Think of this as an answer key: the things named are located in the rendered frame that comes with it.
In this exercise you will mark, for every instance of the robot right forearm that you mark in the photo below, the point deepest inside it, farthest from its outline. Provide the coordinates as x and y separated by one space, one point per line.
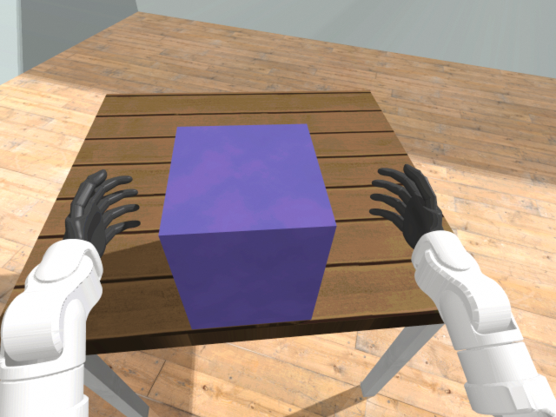
501 378

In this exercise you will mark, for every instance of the robot right hand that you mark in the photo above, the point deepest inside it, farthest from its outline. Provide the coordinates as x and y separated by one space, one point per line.
419 213

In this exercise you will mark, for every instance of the robot left hand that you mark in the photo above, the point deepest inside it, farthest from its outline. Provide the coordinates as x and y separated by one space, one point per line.
88 220

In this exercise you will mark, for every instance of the table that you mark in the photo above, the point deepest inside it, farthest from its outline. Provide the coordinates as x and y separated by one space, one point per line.
368 282

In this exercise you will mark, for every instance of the robot left forearm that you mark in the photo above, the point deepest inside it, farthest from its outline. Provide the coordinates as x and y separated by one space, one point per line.
43 334

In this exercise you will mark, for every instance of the carton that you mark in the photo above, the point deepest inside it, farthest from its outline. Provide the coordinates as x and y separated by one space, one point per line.
246 225

